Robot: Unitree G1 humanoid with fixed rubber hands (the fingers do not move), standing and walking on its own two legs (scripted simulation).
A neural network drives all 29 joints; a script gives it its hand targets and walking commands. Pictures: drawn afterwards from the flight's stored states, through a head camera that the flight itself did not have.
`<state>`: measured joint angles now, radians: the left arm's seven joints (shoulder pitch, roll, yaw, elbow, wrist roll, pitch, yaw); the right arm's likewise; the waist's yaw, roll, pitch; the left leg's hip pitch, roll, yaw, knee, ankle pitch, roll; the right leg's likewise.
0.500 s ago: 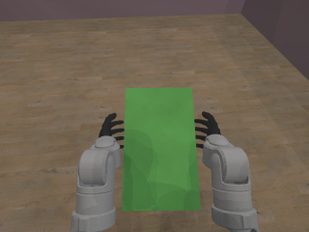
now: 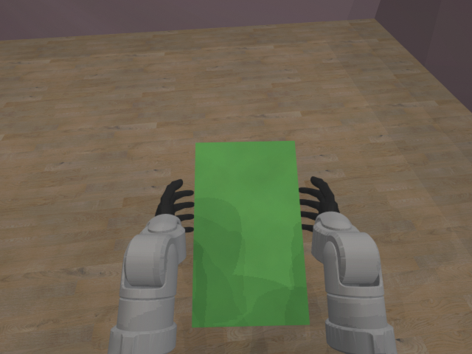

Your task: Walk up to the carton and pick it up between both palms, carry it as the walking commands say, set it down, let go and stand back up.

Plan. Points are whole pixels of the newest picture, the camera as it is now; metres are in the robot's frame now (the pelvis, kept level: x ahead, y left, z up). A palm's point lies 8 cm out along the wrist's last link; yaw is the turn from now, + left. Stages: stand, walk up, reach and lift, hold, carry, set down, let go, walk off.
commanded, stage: carry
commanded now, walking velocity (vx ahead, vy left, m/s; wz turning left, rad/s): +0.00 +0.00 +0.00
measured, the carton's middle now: (245, 232) +0.34 -0.01 -0.01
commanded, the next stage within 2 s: hold in 1.72 s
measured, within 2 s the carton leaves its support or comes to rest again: neither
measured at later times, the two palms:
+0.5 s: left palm (181, 224) +0.33 +0.11 +0.04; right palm (325, 219) +0.33 -0.15 +0.04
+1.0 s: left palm (165, 246) +0.29 +0.13 +0.03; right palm (317, 244) +0.28 -0.12 +0.03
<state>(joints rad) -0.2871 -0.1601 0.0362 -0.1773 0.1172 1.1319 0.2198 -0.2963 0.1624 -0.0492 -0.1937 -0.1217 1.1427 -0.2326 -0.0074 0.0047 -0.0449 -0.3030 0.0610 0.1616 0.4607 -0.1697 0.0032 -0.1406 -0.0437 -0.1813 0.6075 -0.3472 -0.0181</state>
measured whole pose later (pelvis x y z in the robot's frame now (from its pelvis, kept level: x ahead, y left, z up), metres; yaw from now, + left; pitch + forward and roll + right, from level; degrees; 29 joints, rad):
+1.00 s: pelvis -0.01 +0.01 -0.01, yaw -1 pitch +1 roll +0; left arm -0.27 -0.16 0.11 0.23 0.19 0.76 0.12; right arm -0.28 0.16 -0.12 0.23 -0.21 0.75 -0.10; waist 0.00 -0.01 -0.06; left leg -0.29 0.07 0.17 0.54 -0.26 0.01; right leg -0.18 -0.04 -0.12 0.54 -0.37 -0.01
